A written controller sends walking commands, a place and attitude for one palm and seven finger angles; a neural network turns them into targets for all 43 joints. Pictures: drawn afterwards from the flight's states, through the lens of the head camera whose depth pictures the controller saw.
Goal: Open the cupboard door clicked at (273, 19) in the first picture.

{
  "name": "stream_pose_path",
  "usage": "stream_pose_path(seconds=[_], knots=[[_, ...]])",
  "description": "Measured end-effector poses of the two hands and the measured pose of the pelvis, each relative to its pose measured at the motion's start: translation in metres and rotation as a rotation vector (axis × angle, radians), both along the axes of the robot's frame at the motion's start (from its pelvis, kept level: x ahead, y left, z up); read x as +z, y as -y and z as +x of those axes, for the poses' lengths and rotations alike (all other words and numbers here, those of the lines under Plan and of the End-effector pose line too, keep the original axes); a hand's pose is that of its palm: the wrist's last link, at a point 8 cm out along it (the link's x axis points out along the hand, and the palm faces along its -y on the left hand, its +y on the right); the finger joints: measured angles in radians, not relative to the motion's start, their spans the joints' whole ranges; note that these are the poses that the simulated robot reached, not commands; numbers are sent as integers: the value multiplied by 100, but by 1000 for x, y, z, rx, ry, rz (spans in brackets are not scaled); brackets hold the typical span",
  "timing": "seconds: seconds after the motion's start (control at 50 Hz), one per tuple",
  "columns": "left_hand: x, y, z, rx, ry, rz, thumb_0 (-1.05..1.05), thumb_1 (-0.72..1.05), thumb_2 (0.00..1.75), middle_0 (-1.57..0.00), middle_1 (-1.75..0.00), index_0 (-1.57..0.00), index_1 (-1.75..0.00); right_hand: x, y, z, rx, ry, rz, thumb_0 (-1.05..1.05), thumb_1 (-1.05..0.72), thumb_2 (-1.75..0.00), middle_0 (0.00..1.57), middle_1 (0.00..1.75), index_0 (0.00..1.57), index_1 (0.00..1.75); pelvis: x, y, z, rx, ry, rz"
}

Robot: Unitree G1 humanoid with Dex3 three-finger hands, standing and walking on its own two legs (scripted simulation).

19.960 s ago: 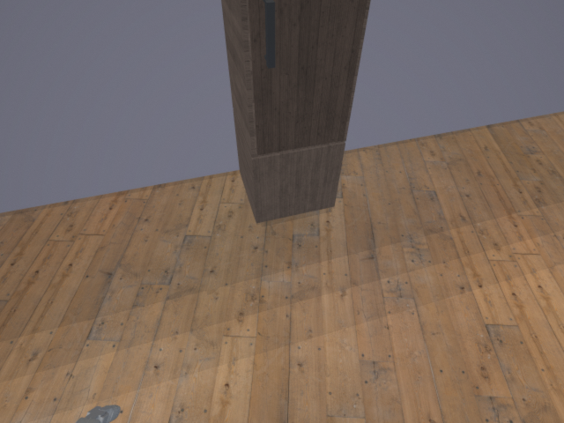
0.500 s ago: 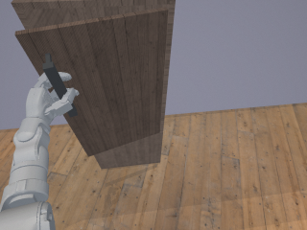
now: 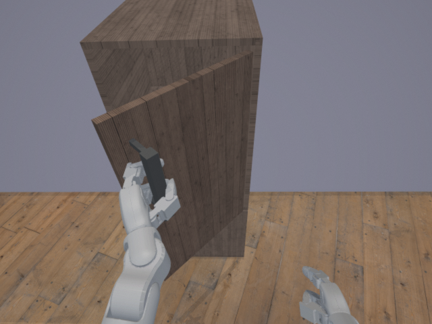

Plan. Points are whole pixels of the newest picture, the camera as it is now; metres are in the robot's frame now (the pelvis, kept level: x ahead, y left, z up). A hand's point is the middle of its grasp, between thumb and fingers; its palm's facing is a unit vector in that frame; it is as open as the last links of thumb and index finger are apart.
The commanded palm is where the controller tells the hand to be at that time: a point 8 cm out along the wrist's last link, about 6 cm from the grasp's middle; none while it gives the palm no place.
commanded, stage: open thumb and fingers to let go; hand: left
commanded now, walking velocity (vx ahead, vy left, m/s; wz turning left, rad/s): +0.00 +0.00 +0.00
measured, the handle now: (152, 181) +0.35 +0.14 +0.11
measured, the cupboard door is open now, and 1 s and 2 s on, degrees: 46 45 47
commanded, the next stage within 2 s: slide the hand sideways off the handle in 0.88 s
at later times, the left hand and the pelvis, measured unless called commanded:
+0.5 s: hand (175, 196) +0.31 +0.09 +0.12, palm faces +0.40 -0.92 +0.00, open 11.0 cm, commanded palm +0.26 +0.13 +0.11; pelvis -0.03 -0.01 +0.00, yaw +2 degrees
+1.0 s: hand (173, 196) +0.31 +0.09 +0.12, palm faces +0.37 -0.93 +0.00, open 15.2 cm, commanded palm +0.26 +0.14 +0.11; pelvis -0.04 +0.03 +0.00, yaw +1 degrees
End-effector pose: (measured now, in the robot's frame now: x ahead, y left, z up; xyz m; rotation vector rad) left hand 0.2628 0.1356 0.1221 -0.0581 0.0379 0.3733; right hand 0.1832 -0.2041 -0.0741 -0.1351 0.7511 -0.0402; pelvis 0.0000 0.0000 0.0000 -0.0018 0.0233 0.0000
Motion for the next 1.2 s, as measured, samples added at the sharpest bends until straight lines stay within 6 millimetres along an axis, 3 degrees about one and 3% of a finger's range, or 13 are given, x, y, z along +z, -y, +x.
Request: stream_pose_path(seconds=[0.14, 0.26, 0.58, 0.74, 0.9, 1.02, 1.14, 1.2], knots=[[-1, 10, 2, 78, -3, 63, 2, 65, 79, -32, -126, -31, -131, -20, 16, -14, 32, -94, -51, 1, -90, -90, 20, 30, 20, 29, -2, 10, -8, 42, 1, 7], [-5, 7, 6, 60, -7, 76, 1, 59, 77, -35, -129, -34, -131, -29, 23, -32, 10, -135, -63, 2, -90, -90, 20, 30, 20, 29, -2, 14, -14, 45, -1, 14], [-3, 8, 5, 37, 17, 58, 0, -26, 40, -31, -121, -31, -121, -25, 11, -55, -9, -91, -59, 2, -90, -90, 20, 30, 20, 29, -1, 2, -34, 35, 20, 7], [-3, 6, 6, 35, 13, 58, -1, -45, 32, -26, -98, -27, -98, -20, -3, -61, -8, -84, -61, 2, -90, -90, 20, 30, 20, 29, -1, -10, -41, 28, 22, 0], [-2, 6, 6, 8, 18, 60, -1, -49, 30, -23, -65, -24, -65, -22, -17, -67, -7, -101, -54, 2, -90, -90, 20, 30, 20, 29, -2, -21, -44, 21, 19, -4], [-3, 3, 5, -10, 21, 73, -1, -50, 30, -30, -56, -30, -56, -24, -25, -70, 1, -122, -51, 2, -90, -90, 20, 30, 20, 29, -2, -27, -45, 20, 21, -4], [-6, -16, 2, -351, 77, 190, -2, -50, 30, -24, -43, -19, -43, -21, -25, -78, -15, -106, -66, 2, -90, -90, 21, 30, 21, 30, -2, -29, -47, 23, 39, -1], [-5, -20, 2, -463, 69, 140, -2, -50, 30, -20, -38, -15, -38, -20, -24, -80, -29, -73, -62, 2, -90, -90, 20, 30, 20, 30, -2, -32, -49, 26, 53, -6]])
